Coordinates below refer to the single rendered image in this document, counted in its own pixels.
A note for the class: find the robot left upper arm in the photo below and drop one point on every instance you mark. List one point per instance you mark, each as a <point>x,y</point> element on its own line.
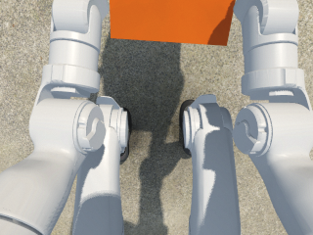
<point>34,192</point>

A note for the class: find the robot left foot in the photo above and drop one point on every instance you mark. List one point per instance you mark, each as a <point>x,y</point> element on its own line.
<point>124,156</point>

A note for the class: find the robot right foot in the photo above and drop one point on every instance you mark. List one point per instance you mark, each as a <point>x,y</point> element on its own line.
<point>183,108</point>

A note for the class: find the robot right upper arm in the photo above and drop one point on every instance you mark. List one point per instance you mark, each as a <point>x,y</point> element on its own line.
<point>278,138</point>

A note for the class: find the robot left forearm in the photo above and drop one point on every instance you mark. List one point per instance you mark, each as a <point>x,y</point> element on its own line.
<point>75,45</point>

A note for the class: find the robot right forearm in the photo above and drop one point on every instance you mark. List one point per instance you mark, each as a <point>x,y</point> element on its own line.
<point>270,40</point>

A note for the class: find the carton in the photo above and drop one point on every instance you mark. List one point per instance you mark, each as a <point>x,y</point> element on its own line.
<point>205,22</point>

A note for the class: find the robot foot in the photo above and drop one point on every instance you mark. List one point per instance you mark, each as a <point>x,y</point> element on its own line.
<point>183,108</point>
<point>124,156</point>

